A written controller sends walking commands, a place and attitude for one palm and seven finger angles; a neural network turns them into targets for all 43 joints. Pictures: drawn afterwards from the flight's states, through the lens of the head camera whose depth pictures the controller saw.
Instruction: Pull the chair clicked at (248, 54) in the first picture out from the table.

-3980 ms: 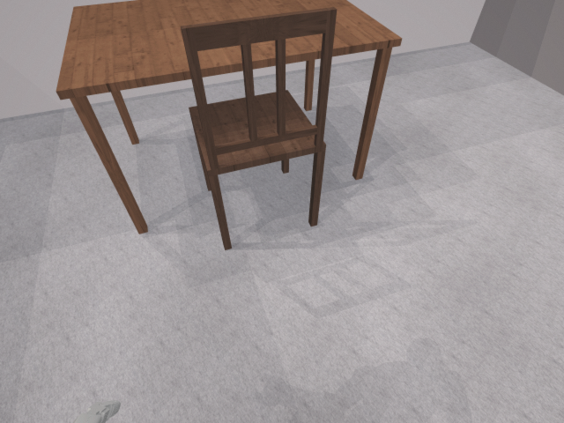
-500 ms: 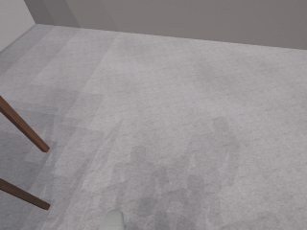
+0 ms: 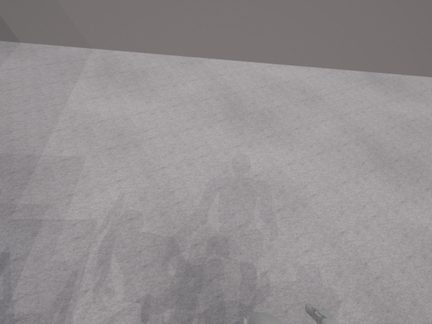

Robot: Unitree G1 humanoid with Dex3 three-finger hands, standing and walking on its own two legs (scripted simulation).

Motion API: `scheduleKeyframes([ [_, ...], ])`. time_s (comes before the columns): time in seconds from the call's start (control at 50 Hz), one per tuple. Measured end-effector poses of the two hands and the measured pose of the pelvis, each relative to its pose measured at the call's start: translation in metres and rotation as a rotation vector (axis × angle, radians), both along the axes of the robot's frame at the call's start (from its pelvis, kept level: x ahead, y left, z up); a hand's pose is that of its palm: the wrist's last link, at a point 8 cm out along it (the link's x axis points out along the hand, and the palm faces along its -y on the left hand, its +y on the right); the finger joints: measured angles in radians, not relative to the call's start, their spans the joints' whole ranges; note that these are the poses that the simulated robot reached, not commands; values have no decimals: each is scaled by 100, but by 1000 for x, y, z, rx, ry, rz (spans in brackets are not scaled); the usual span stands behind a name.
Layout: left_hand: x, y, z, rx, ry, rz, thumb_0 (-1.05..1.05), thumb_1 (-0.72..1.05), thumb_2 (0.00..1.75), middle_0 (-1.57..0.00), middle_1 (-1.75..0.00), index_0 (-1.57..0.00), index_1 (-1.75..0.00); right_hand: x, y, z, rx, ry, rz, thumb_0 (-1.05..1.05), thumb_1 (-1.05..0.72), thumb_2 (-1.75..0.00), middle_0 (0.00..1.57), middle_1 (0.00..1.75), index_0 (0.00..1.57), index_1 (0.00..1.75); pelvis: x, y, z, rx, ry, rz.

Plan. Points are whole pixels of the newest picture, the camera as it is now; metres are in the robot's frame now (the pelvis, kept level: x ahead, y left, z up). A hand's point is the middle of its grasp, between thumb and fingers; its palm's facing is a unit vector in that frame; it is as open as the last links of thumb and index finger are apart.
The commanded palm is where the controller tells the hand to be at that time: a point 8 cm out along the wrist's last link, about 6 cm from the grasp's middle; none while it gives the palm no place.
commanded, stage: walk to a spot facing it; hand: left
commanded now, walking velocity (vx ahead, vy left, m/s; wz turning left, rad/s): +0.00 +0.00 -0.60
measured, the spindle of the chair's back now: out of the picture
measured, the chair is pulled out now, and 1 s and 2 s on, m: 0.00 0.00 0.00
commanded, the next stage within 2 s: turn to face it in 0.46 s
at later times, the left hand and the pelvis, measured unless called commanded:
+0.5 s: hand (181, 285) +0.21 +0.09 -0.14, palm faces -0.33 -0.90 -0.28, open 7.4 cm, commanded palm none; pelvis +0.02 -0.05 -0.01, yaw -19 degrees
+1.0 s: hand out of the picture +0.11 +0.15 -0.17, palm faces -0.20 -0.96 -0.20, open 7.4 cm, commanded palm none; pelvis +0.02 -0.02 +0.00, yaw -15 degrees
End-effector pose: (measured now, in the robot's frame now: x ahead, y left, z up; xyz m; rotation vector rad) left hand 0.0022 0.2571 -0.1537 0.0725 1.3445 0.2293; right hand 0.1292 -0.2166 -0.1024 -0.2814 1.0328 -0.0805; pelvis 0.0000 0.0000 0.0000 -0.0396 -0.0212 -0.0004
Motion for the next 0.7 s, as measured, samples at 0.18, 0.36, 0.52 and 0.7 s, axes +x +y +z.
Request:
scheduleKeyframes([
  [0.18, 122, -6, 19, 40, -129, -229, 0, 91, 90, -20, -30, -19, -29, -121, -40, -15, -20, 222, -301, 1, -91, -90, 20, 30, 20, 30, 12, -2, 2, 12, 6, -128],
  [0.36, 215, -87, 30, 80, -275, -479, 0, 91, 90, -20, -30, -19, -29, -208, -66, -58, 76, 375, -501, 1, -91, -90, 20, 30, 20, 29, 18, -38, -20, 48, 11, -253],
  [0.52, 212, -125, 46, 70, -260, -537, 0, 90, 90, -20, -30, -20, -30, -182, -76, -52, 121, 270, -550, 1, -91, -90, 20, 30, 20, 29, 16, -53, -4, 73, 2, -335],
  [0.7, 191, -121, 34, 27, -208, -539, 0, 90, 90, -20, -30, -20, -30, -143, -76, -39, 96, 146, -540, 1, -91, -90, 20, 30, 20, 29, 18, -43, -1, 53, 10, -379],
])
